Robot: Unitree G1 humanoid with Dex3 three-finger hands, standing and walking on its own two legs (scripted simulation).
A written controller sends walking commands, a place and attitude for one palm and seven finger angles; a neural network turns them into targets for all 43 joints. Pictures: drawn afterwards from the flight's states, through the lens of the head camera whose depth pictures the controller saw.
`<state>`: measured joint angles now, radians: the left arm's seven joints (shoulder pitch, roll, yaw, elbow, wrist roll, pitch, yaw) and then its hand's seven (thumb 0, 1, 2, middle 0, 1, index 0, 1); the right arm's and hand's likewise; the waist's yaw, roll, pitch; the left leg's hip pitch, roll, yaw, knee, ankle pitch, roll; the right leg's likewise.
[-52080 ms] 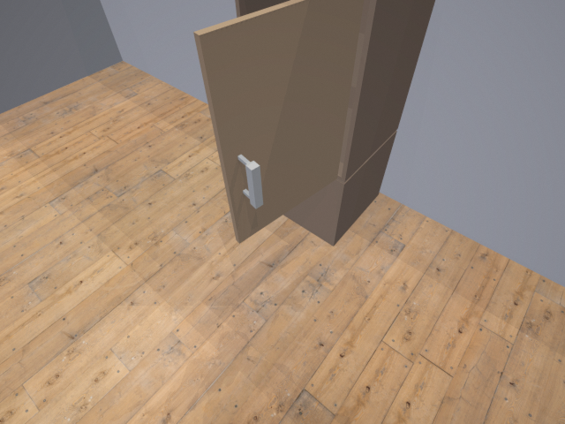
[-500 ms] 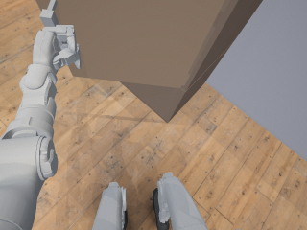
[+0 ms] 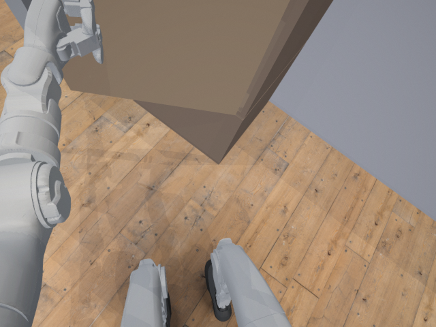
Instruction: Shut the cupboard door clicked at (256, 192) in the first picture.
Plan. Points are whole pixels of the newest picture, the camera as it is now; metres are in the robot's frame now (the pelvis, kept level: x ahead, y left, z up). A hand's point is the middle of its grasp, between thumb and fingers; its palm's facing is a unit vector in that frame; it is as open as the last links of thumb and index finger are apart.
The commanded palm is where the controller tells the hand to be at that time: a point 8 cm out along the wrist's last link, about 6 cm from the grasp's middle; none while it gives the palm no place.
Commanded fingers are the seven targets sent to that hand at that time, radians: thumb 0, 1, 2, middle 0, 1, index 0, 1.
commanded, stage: push the door shut along its arc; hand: left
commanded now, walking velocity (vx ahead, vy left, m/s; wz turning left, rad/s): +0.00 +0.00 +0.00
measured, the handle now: (38, 14) +0.63 +0.20 +0.06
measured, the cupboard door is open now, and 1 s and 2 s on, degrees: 32 29 29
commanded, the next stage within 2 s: pull the fist back off the door in 0.28 s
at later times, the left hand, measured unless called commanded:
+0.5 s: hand (102, 18) +0.61 +0.11 +0.07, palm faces -0.05 -0.99 +0.11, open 2.9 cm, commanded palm +0.60 +0.11 +0.06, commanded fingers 0.00 0.90 0.90 -1.30 -1.50 -1.30 -1.50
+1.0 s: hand (106, 42) +0.57 +0.10 +0.07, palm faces +0.13 -0.99 -0.04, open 3.1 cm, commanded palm +0.52 +0.13 +0.06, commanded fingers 0.00 0.90 0.90 -1.30 -1.50 -1.30 -1.50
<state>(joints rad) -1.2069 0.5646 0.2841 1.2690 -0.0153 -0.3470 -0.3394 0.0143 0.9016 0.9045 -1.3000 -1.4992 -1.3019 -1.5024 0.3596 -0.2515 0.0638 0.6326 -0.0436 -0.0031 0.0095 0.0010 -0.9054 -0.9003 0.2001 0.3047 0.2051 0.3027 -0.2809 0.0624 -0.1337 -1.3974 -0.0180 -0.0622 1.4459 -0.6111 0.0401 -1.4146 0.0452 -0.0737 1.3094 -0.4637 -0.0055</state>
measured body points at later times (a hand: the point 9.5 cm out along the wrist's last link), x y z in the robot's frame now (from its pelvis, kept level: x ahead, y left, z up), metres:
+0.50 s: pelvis -0.01 -0.01 -0.01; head +0.21 +0.02 +0.38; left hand +0.61 +0.16 +0.07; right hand -0.04 -0.26 -0.10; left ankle +0.02 +0.09 -0.59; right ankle +0.07 -0.12 -0.59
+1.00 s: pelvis +0.01 -0.01 +0.02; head +0.18 +0.00 +0.43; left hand +0.56 +0.15 +0.07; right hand -0.02 -0.26 -0.09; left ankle +0.02 +0.09 -0.59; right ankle +0.07 -0.12 -0.59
